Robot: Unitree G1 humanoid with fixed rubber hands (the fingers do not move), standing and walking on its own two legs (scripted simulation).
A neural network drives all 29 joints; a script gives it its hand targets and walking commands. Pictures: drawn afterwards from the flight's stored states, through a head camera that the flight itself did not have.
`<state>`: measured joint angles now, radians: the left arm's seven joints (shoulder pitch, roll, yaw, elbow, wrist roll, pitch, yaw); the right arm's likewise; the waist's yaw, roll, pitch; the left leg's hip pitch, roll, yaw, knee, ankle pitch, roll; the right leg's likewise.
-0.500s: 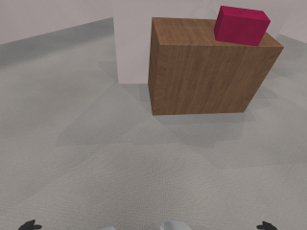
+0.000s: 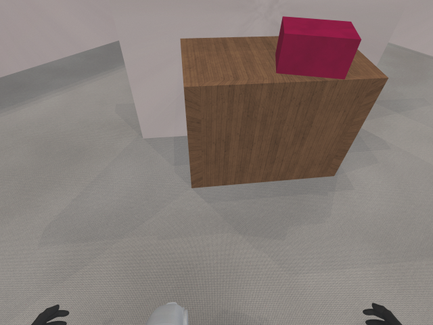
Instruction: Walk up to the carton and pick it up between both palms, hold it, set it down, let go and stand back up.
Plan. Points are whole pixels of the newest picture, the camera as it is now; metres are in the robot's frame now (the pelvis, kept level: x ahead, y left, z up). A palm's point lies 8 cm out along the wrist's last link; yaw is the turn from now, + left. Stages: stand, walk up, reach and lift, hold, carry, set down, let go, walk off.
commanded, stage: walk up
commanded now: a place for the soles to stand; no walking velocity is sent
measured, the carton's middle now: (313, 47) +1.14 -0.41 +0.00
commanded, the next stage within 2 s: none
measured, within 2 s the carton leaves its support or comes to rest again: neither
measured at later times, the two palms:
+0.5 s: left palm (144, 220) +0.36 +0.17 -0.06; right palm out of the picture +0.26 -0.51 -0.07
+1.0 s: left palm (203, 171) +0.51 +0.04 -0.07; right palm out of the picture +0.46 -0.63 -0.05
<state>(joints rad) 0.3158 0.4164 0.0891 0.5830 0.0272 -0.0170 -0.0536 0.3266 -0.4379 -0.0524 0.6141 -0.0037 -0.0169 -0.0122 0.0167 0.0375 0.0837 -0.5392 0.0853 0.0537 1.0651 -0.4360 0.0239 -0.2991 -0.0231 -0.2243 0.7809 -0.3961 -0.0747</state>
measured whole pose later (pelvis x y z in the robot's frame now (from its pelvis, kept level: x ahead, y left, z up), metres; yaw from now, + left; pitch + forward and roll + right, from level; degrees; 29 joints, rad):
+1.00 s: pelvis +0.37 -0.28 -0.01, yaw -2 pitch -5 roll +2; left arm 0.30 0.47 0.12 0.51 0.02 0.03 -0.10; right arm 0.39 -0.53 -0.07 0.53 -0.04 -0.07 -0.06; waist 0.00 -0.07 0.13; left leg -0.26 0.16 0.10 0.87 -0.51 -0.03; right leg -0.51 -0.12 -0.01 0.90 -0.36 -0.04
